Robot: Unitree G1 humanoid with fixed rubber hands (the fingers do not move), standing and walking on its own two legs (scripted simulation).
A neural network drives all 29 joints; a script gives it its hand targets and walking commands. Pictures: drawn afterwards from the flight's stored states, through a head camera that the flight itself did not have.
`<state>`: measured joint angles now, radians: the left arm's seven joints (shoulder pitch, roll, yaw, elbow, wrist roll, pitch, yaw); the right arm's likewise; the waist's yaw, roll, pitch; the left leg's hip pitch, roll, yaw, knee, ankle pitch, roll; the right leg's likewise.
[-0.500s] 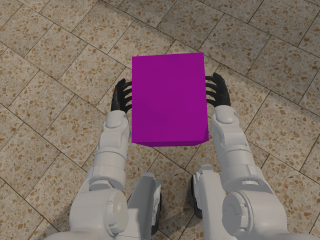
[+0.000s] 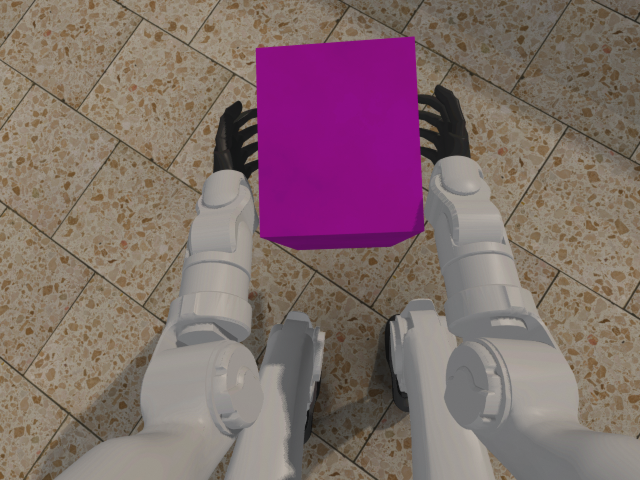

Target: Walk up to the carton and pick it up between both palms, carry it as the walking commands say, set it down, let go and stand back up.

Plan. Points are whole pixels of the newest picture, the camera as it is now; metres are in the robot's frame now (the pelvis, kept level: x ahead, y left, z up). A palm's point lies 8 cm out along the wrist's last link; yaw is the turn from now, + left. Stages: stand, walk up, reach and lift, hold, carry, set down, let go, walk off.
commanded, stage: set down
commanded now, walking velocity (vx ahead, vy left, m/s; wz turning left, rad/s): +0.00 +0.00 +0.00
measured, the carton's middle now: (340, 172) +0.48 +0.01 -0.17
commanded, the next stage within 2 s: none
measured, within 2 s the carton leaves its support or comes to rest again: rests again in 1.56 s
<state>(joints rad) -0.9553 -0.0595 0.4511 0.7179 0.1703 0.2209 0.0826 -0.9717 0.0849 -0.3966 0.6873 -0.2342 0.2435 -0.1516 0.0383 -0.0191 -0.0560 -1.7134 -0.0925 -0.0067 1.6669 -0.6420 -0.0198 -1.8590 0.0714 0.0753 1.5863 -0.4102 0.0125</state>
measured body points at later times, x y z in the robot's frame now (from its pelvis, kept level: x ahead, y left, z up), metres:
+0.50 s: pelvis -0.02 +0.00 -0.07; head +0.31 -0.02 +0.24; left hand +0.50 +0.15 -0.19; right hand +0.51 -0.11 -0.19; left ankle +0.05 +0.12 -0.51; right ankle +0.12 -0.11 -0.51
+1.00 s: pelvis -0.02 +0.00 -0.12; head +0.35 +0.00 +0.14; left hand +0.53 +0.15 -0.28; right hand +0.54 -0.11 -0.28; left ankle +0.05 +0.12 -0.51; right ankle +0.12 -0.11 -0.51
